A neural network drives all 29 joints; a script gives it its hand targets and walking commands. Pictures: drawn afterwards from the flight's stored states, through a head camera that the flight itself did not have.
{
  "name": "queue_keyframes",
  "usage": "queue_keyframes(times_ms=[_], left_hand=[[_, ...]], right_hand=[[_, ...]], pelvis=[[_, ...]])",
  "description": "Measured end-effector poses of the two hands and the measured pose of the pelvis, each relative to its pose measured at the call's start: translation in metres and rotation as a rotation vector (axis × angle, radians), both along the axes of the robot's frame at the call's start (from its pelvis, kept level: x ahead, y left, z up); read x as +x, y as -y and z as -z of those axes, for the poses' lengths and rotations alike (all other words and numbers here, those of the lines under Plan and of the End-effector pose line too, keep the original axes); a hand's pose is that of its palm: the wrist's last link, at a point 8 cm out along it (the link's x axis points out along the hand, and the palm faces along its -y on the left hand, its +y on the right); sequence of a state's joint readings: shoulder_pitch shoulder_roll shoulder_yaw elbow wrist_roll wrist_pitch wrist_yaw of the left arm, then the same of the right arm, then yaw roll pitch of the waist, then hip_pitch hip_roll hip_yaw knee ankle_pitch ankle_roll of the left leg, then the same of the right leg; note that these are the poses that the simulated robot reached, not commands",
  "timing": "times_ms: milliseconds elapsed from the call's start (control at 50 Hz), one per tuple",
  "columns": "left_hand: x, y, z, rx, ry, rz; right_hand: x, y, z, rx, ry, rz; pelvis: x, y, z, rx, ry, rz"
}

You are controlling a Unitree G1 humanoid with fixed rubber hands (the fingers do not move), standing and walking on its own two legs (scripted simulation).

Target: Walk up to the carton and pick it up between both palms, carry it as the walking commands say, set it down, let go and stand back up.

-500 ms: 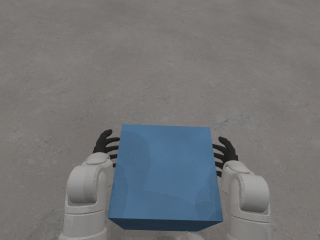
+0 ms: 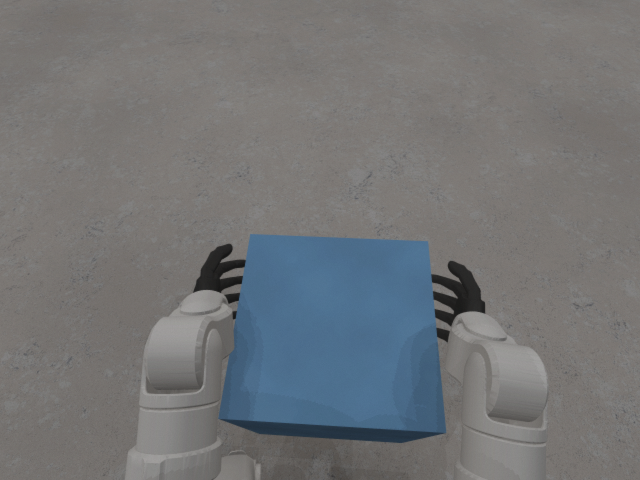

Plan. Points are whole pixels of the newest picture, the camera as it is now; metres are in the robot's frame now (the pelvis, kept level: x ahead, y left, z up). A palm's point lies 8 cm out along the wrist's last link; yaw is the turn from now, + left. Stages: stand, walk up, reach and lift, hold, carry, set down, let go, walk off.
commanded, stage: carry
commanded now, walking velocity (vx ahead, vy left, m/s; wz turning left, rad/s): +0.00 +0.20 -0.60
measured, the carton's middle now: (333, 349) +0.29 -0.02 -0.03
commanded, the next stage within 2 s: none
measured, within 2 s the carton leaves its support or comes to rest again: neither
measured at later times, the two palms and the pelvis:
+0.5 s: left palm (181, 321) +0.27 +0.15 +0.08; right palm (442, 424) +0.18 -0.12 +0.06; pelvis -0.05 +0.12 -0.01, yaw -19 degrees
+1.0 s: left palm (92, 346) +0.25 +0.24 +0.07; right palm out of the picture +0.12 -0.01 +0.08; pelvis -0.08 +0.24 +0.00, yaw -30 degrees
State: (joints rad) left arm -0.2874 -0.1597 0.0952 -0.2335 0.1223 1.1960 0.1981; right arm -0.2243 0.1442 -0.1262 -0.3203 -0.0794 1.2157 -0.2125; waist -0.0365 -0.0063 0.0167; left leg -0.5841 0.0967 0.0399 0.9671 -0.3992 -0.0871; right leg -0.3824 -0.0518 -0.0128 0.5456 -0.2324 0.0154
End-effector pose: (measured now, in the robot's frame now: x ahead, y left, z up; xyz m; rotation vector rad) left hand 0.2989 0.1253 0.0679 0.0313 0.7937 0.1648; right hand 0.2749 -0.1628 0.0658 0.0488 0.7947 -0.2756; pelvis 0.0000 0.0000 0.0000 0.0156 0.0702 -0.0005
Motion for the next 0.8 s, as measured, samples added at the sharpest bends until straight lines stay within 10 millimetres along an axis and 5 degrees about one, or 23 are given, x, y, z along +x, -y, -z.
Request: queue_keyframes(times_ms=[140, 260, 420, 600, 700, 800], left_hand=[[-0.002, -0.042, 0.002, -0.051, 0.07, 0.021], [-0.021, -0.067, 0.002, -0.056, 0.003, 0.022], [-0.02, -0.048, -0.015, -0.02, 0.064, 0.144], [-0.037, -0.012, 0.0, 0.029, -0.03, 0.361], [-0.036, -0.019, -0.005, -0.012, 0.01, 0.427], [-0.031, -0.049, 0.0, -0.051, 0.053, 0.455]], right_hand=[[-0.008, -0.044, -0.013, -0.055, 0.064, 0.026], [-0.029, -0.07, -0.013, -0.075, -0.017, 0.03], [-0.068, -0.058, -0.012, -0.029, 0.045, 0.175], [-0.144, -0.045, 0.011, 0.013, -0.054, 0.385], [-0.16, -0.061, -0.001, -0.009, -0.011, 0.462], [-0.157, -0.093, -0.01, -0.056, 0.028, 0.486]], pelvis=[[-0.012, -0.05, 0.011, 0.013, -0.003, 0.069], [-0.024, -0.078, -0.001, -0.056, 0.01, 0.161], [-0.041, -0.106, 0.008, -0.043, 0.006, 0.276], [-0.06, -0.134, 0.002, -0.014, 0.026, 0.378], [-0.068, -0.164, 0.001, 0.002, 0.016, 0.426], [-0.065, -0.2, 0.011, -0.006, 0.008, 0.459]])
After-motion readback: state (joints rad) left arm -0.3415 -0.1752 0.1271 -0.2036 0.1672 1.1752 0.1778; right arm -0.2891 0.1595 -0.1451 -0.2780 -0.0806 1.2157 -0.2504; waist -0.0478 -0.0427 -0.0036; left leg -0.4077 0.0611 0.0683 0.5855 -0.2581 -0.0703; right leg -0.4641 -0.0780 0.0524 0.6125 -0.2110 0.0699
